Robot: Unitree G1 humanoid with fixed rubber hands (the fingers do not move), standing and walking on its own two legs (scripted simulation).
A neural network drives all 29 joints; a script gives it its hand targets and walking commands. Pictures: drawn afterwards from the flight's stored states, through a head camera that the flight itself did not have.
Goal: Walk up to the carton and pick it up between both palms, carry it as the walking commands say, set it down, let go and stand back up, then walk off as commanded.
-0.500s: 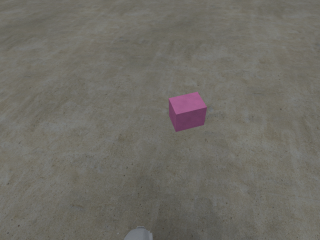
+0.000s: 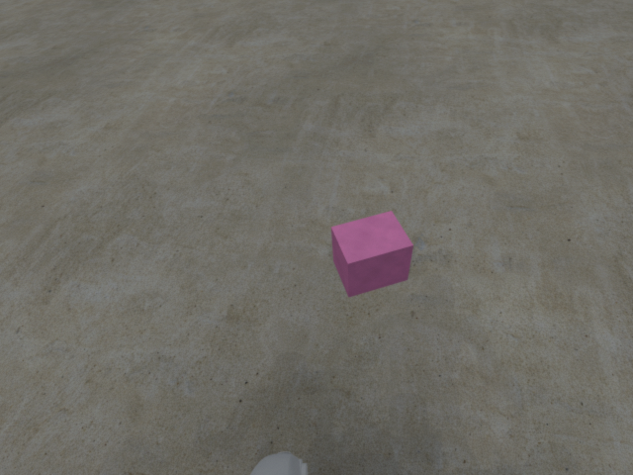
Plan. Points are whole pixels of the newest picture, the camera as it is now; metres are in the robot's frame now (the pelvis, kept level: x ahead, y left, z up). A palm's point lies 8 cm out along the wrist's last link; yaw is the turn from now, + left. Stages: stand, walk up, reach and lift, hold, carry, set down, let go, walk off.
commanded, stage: walk up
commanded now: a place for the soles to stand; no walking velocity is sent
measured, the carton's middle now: (370, 254) +0.97 -0.10 -0.63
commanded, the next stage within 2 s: none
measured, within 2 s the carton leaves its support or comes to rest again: neither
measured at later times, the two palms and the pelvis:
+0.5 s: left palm (128, 404) +0.25 +0.32 -0.09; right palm (603, 445) +0.20 -0.34 -0.12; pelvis +0.16 -0.01 -0.01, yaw -1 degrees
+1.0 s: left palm (170, 312) +0.41 +0.31 -0.10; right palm (565, 338) +0.36 -0.35 -0.12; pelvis +0.32 -0.02 -0.02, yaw -3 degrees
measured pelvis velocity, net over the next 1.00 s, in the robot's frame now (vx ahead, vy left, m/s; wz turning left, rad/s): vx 0.32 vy -0.02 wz -0.05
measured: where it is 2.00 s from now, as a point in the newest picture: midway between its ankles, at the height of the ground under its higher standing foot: (353, 417)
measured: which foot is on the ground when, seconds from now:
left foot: up 0.00-0.08, down 0.10-0.40, up 0.42-0.66, down 0.68-0.96, up 0.98-1.00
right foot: down 0.00-0.12, up 0.14-0.34, down 0.36-0.72, up 0.74-0.90, down 0.92-1.00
